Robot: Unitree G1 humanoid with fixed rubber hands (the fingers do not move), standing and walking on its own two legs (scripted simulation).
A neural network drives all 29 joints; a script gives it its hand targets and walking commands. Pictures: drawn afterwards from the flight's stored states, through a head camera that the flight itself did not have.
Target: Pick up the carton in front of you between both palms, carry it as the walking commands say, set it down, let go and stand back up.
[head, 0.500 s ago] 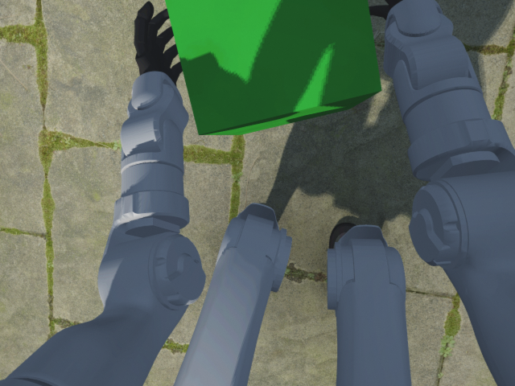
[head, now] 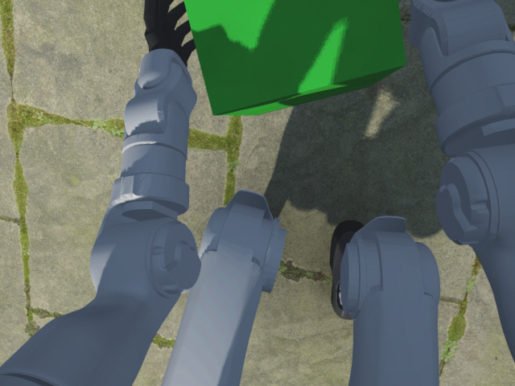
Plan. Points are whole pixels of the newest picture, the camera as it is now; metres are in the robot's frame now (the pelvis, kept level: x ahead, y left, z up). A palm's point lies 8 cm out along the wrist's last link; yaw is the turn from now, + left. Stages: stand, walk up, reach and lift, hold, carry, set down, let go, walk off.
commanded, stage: set down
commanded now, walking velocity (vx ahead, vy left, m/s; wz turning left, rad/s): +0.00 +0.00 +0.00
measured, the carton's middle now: (293, 25) +0.54 +0.06 -0.26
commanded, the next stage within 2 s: none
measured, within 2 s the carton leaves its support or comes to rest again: rests again in 0.02 s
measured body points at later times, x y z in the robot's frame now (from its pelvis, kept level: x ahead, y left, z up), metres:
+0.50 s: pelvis -0.01 -0.01 -0.01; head +0.36 -0.02 +0.24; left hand +0.49 +0.20 -0.18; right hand +0.58 -0.09 -0.19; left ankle +0.10 +0.12 -0.35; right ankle +0.09 -0.10 -0.35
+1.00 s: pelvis -0.01 -0.01 -0.01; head +0.38 -0.01 +0.20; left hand +0.48 +0.25 -0.21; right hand +0.59 -0.12 -0.22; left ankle +0.10 +0.11 -0.35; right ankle +0.09 -0.10 -0.35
